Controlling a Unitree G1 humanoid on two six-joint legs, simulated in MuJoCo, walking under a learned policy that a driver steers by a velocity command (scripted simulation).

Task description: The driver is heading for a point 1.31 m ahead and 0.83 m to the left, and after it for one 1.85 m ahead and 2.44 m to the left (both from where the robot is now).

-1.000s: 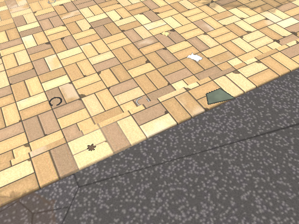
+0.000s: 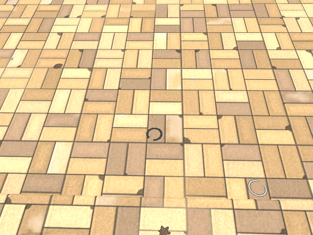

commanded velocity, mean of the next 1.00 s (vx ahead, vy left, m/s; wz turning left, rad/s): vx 0.50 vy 0.00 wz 0.56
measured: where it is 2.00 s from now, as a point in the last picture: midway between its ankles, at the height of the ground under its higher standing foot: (92, 128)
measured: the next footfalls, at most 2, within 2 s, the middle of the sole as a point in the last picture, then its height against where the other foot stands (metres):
left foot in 0.42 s outside the picture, level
right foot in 0.96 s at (138, 187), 0.05 m lower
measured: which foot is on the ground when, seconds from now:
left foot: up 0.00-0.40, down 0.42-1.00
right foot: down 0.00-0.42, up 0.44-0.94, down 0.96-1.00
